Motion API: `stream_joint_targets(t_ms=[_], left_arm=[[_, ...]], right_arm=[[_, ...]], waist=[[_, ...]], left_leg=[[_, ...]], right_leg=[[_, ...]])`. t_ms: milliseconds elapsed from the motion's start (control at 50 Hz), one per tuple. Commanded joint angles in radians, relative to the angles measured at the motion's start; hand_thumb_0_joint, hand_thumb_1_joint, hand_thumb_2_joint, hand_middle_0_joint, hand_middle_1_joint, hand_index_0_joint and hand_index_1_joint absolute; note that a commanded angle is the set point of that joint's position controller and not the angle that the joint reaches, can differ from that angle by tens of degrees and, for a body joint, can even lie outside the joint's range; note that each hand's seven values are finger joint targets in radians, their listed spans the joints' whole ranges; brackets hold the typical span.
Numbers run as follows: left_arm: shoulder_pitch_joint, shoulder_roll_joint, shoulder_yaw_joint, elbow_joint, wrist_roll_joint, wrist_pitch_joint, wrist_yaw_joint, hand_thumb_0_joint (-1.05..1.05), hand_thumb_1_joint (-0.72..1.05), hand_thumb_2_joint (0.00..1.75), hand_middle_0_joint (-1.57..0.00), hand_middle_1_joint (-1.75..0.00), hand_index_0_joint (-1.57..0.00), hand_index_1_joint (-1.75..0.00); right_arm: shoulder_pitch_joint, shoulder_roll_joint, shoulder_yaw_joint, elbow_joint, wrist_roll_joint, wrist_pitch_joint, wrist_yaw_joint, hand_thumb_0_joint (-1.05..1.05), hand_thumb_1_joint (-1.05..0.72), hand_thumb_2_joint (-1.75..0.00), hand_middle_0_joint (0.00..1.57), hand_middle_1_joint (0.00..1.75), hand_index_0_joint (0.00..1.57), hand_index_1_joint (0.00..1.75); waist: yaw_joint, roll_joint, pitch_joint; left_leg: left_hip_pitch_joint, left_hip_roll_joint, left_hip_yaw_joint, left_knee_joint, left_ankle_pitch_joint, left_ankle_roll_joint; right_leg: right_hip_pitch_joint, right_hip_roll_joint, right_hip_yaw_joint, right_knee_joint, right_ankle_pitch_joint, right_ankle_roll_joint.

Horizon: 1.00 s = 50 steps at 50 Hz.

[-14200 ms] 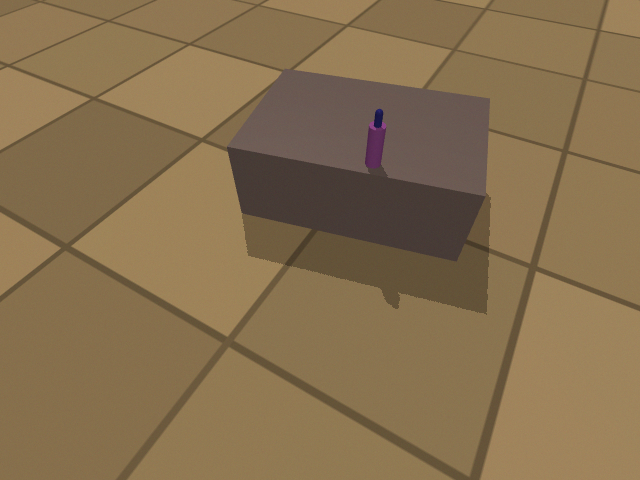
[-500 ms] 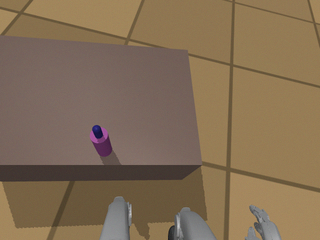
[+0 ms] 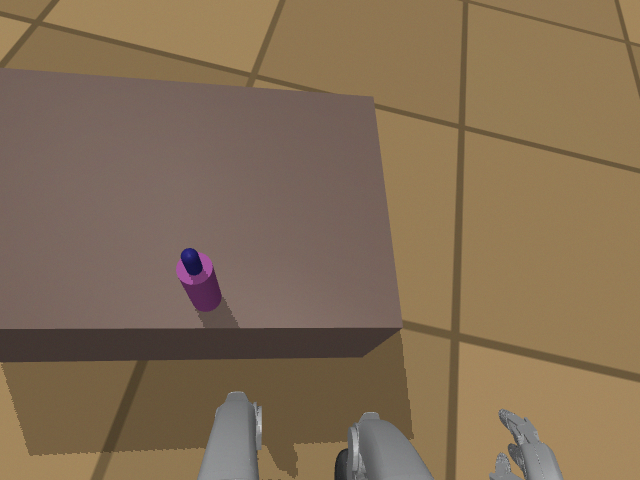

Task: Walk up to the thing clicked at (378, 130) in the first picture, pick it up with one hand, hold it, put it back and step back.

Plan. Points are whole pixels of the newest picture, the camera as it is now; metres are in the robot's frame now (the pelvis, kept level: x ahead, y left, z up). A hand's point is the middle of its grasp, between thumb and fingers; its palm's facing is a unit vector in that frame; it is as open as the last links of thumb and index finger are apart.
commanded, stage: go down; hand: left
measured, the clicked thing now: (198, 278) +0.42 +0.19 -0.21
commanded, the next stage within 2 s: approach in 0.42 s
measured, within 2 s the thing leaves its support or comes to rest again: neither
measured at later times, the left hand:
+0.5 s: hand out of the picture +0.33 +0.40 +0.06, palm faces +0.19 -0.98 +0.02, open 17.1 cm
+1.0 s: hand (58, 289) +0.35 +0.35 -0.10, palm faces +0.12 -0.99 +0.06, open 17.6 cm
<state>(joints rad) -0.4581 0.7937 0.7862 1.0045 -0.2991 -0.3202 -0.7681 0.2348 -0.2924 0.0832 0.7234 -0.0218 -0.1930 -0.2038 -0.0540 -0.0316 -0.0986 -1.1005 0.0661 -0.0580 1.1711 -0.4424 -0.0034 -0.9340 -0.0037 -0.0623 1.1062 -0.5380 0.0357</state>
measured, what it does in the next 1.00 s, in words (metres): lowers itself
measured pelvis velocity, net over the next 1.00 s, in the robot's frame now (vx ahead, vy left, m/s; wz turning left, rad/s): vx -0.02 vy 0.00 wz -0.04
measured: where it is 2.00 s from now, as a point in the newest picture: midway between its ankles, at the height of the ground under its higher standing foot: outside the picture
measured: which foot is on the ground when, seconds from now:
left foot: down 0.00-1.00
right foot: down 0.00-1.00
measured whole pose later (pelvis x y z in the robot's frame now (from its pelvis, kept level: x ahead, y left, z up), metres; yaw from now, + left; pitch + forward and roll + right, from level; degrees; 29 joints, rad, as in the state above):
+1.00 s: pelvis -0.02 +0.00 -0.10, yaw -2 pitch +30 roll -6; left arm -0.54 0.69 0.74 1.11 -0.30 -0.54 -0.76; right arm 0.14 -0.31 0.08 0.72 -0.07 -0.22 -0.15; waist -0.08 -0.05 -0.15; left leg -1.56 0.06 -0.09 1.58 -0.55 -0.01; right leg -1.39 0.00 -0.06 1.54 -0.68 0.03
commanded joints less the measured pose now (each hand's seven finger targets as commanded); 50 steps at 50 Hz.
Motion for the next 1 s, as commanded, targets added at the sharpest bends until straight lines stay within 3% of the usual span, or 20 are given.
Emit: stream_joint_targets(t_ms=[0,40,80,120,160,200,260,320,420,460,520,560,640,700,760,820,920,940,960,980], left_arm=[[-0.184,0.398,0.067,-0.207,-0.039,-0.058,0.001,0.00,-0.45,0.10,-0.04,-0.06,-0.03,-0.07],[-0.185,0.404,0.079,-0.209,-0.046,-0.059,0.003,0.00,-0.43,0.10,-0.04,-0.06,-0.03,-0.07],[-0.174,0.427,0.095,-0.213,-0.047,-0.060,0.001,0.00,-0.45,0.11,-0.04,-0.07,-0.03,-0.08],[-0.144,0.378,0.068,-0.188,-0.046,-0.057,-0.005,0.00,-0.44,0.10,-0.04,-0.06,-0.03,-0.07],[-0.172,0.387,0.069,-0.199,-0.045,-0.062,-0.008,0.00,-0.44,0.10,-0.04,-0.06,-0.02,-0.07],[-0.187,0.407,0.081,-0.201,-0.040,-0.067,-0.007,0.00,-0.45,0.10,-0.04,-0.06,-0.03,-0.07],[-0.209,0.388,0.067,-0.213,-0.043,-0.072,-0.013,0.00,-0.44,0.10,-0.04,-0.06,-0.03,-0.07],[-0.212,0.427,0.085,-0.224,-0.038,-0.072,-0.005,0.00,-0.44,0.10,-0.04,-0.06,-0.03,-0.07],[-0.203,0.367,0.047,-0.209,-0.038,-0.055,0.002,0.00,-0.42,0.11,-0.04,-0.06,-0.02,-0.07],[-0.196,0.406,0.071,-0.234,-0.035,-0.058,0.010,0.00,-0.44,0.11,-0.04,-0.06,-0.03,-0.07],[-0.196,0.412,0.078,-0.230,-0.037,-0.062,0.011,0.00,-0.52,0.04,-0.05,-0.06,-0.06,-0.05],[-0.135,0.327,0.045,-0.159,-0.044,-0.058,0.004,0.00,-0.59,0.02,-0.06,-0.08,-0.07,-0.07],[-0.142,0.293,0.011,-0.122,-0.039,-0.089,0.003,0.00,-0.61,0.02,-0.07,-0.09,-0.08,-0.08],[-0.175,0.215,-0.027,-0.092,-0.059,-0.130,-0.004,0.00,-0.61,0.02,-0.06,-0.09,-0.08,-0.07],[-0.207,0.203,-0.037,-0.062,-0.059,-0.181,-0.014,0.00,-0.61,0.03,-0.06,-0.09,-0.07,-0.08],[-0.234,0.216,-0.032,-0.074,-0.047,-0.237,-0.018,0.00,-0.58,0.04,-0.06,-0.09,-0.07,-0.08],[-0.313,0.284,0.024,-0.103,-0.035,-0.301,0.008,0.00,-0.58,0.06,-0.04,-0.09,-0.05,-0.09],[-0.318,0.256,0.018,-0.096,-0.033,-0.308,0.012,0.00,-0.60,0.05,-0.04,-0.10,-0.05,-0.09],[-0.355,0.283,0.027,-0.134,-0.025,-0.316,0.023,0.00,-0.58,0.07,-0.04,-0.10,-0.05,-0.10],[-0.373,0.258,0.013,-0.132,-0.019,-0.320,0.029,0.00,-0.59,0.08,-0.04,-0.10,-0.04,-0.10]], right_arm=[[0.083,-0.213,-0.081,-0.074,0.003,-0.028,-0.024,0.00,-0.87,-0.89,0.20,0.30,0.20,0.30],[0.079,-0.209,-0.075,-0.077,0.002,-0.028,-0.025,0.00,-0.87,-0.90,0.20,0.30,0.20,0.30],[0.086,-0.207,-0.073,-0.066,0.001,-0.027,-0.024,0.00,-0.88,-0.90,0.20,0.30,0.20,0.30],[0.090,-0.211,-0.078,-0.057,0.000,-0.026,-0.022,0.00,-0.88,-0.90,0.20,0.30,0.20,0.30],[0.090,-0.214,-0.080,-0.056,-0.004,-0.029,-0.021,0.00,-0.88,-0.90,0.20,0.30,0.20,0.30],[0.089,-0.213,-0.082,-0.055,-0.004,-0.028,-0.022,0.00,-0.88,-0.90,0.20,0.30,0.20,0.30],[0.092,-0.214,-0.084,-0.050,-0.007,-0.029,-0.021,0.00,-0.87,-0.89,0.20,0.30,0.20,0.30],[0.088,-0.215,-0.082,-0.053,-0.006,-0.027,-0.023,0.00,-0.87,-0.89,0.20,0.30,0.20,0.30],[0.086,-0.209,-0.084,-0.057,-0.002,-0.025,-0.022,0.00,-0.87,-0.89,0.20,0.30,0.20,0.30],[0.086,-0.209,-0.083,-0.051,-0.002,-0.026,-0.022,0.00,-0.87,-0.89,0.20,0.30,0.20,0.30],[0.082,-0.206,-0.079,-0.053,-0.003,-0.026,-0.022,0.00,-0.86,-0.88,0.20,0.30,0.20,0.30],[0.074,-0.202,-0.080,-0.055,-0.001,-0.027,-0.021,0.00,-0.86,-0.89,0.20,0.30,0.20,0.30],[0.055,-0.198,-0.078,-0.073,0.000,-0.038,-0.016,0.00,-0.86,-0.88,0.20,0.30,0.20,0.30],[0.050,-0.204,-0.077,-0.073,-0.002,-0.047,-0.007,0.00,-0.86,-0.88,0.20,0.30,0.20,0.30],[0.052,-0.206,-0.072,-0.054,-0.014,-0.052,0.002,0.00,-0.86,-0.89,0.20,0.30,0.20,0.30],[0.031,-0.206,-0.074,-0.067,-0.027,-0.052,0.013,0.00,-0.87,-0.89,0.20,0.30,0.20,0.30],[0.022,-0.221,-0.074,-0.051,-0.053,-0.046,0.033,0.00,-0.88,-0.89,0.20,0.30,0.20,0.30],[0.024,-0.223,-0.076,-0.045,-0.061,-0.042,0.036,0.00,-0.89,-0.89,0.20,0.30,0.20,0.30],[0.015,-0.219,-0.077,-0.053,-0.068,-0.043,0.042,0.00,-0.88,-0.89,0.20,0.30,0.20,0.30],[0.020,-0.218,-0.080,-0.050,-0.073,-0.041,0.045,0.00,-0.89,-0.89,0.20,0.30,0.20,0.30]], waist=[[0.041,0.227,-0.405],[0.035,0.216,-0.417],[0.050,0.209,-0.428],[0.044,0.231,-0.419],[0.039,0.245,-0.418],[0.039,0.219,-0.418],[0.035,0.238,-0.425],[0.043,0.232,-0.428],[0.037,0.240,-0.410],[0.048,0.224,-0.431],[0.049,0.251,-0.410],[0.038,0.194,-0.374],[0.025,0.160,-0.317],[0.002,0.155,-0.309],[0.000,0.159,-0.373],[0.009,0.180,-0.438],[0.031,0.285,-0.588],[0.023,0.301,-0.615],[0.037,0.327,-0.632],[0.025,0.320,-0.660]], left_leg=[[0.513,-0.036,-0.014,-0.164,0.234,0.007],[0.507,-0.038,-0.012,-0.150,0.257,0.010],[0.503,-0.039,-0.013,-0.139,0.308,0.012],[0.536,-0.032,-0.021,-0.139,0.338,0.007],[0.552,-0.027,-0.028,-0.135,0.353,0.004],[0.529,-0.032,-0.024,-0.137,0.320,0.007],[0.538,-0.030,-0.024,-0.140,0.290,0.005],[0.513,-0.036,-0.016,-0.145,0.262,0.009],[0.513,-0.035,-0.016,-0.159,0.226,0.006],[0.502,-0.037,-0.016,-0.153,0.237,0.008],[0.502,-0.035,-0.020,-0.157,0.227,0.005],[0.471,-0.034,-0.018,-0.149,0.228,0.009],[0.370,-0.037,-0.015,-0.129,0.139,0.013],[0.335,-0.030,-0.030,-0.086,0.100,0.009],[0.309,-0.027,-0.042,0.018,0.186,0.007],[0.241,-0.029,-0.045,0.104,0.154,0.007],[0.230,-0.015,-0.061,0.245,0.238,-0.004],[0.235,-0.011,-0.069,0.272,0.265,-0.008],[0.202,-0.011,-0.064,0.290,0.242,-0.007],[0.182,-0.011,-0.060,0.321,0.235,-0.004]], right_leg=[[-0.010,0.038,0.000,-0.143,0.194,-0.054],[0.006,0.036,0.003,-0.146,0.216,-0.051],[0.015,0.034,0.003,-0.139,0.249,-0.050],[-0.028,0.038,-0.008,-0.125,0.247,-0.052],[-0.048,0.039,-0.011,-0.118,0.243,-0.052],[-0.028,0.038,-0.007,-0.124,0.236,-0.052],[-0.047,0.040,-0.007,-0.118,0.215,-0.053],[-0.012,0.037,-0.002,-0.124,0.213,-0.053],[-0.028,0.039,-0.004,-0.132,0.187,-0.055],[-0.005,0.038,-0.004,-0.134,0.199,-0.054],[-0.020,0.038,-0.006,-0.127,0.186,-0.056],[-0.037,0.041,-0.007,-0.125,0.190,-0.053],[-0.070,0.034,0.006,-0.110,0.136,-0.055],[-0.175,0.036,-0.005,-0.049,0.102,-0.056],[-0.287,0.036,-0.012,0.049,0.132,-0.057],[-0.362,0.030,-0.009,0.140,0.102,-0.063],[-0.511,0.026,-0.017,0.308,0.108,-0.072],[-0.554,0.024,-0.023,0.345,0.114,-0.072],[-0.566,0.027,-0.017,0.365,0.101,-0.076],[-0.581,0.028,-0.018,0.387,0.106,-0.075]])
